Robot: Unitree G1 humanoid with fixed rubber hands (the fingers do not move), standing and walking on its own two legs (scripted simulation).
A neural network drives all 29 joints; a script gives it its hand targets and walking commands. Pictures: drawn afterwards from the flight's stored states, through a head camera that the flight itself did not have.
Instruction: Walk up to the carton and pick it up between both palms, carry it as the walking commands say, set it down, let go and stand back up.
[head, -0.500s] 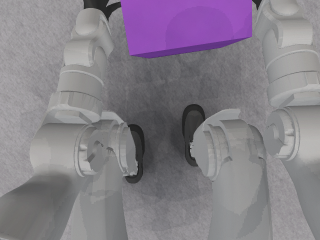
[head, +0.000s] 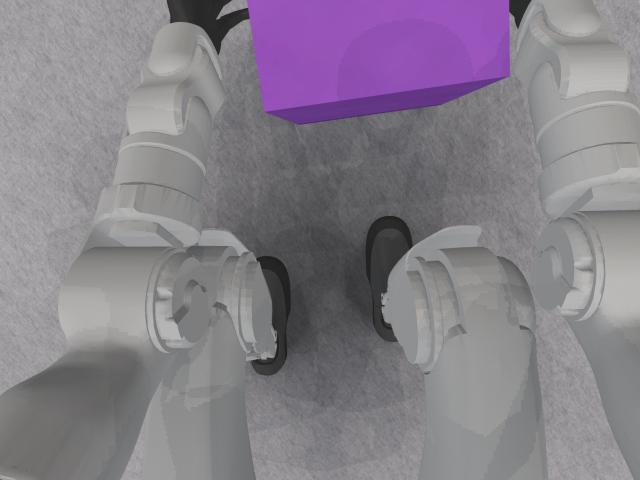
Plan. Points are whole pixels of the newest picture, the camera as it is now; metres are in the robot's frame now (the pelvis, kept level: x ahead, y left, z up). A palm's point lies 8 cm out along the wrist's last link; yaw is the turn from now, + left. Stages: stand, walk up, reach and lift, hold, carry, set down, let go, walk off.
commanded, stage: set down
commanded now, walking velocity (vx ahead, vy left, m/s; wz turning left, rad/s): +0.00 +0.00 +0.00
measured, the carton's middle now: (365, 13) +0.55 -0.07 -0.26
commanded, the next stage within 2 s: none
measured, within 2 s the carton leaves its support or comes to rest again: neither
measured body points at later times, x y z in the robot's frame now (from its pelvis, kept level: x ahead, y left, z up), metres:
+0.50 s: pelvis +0.00 +0.00 +0.00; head +0.36 -0.05 +0.24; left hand +0.54 +0.10 -0.18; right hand +0.54 -0.22 -0.20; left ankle +0.10 +0.12 -0.36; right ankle +0.15 -0.09 -0.36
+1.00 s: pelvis +0.00 +0.00 -0.01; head +0.37 -0.04 +0.22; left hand +0.54 +0.13 -0.20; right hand +0.53 -0.23 -0.22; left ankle +0.10 +0.12 -0.36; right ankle +0.15 -0.09 -0.36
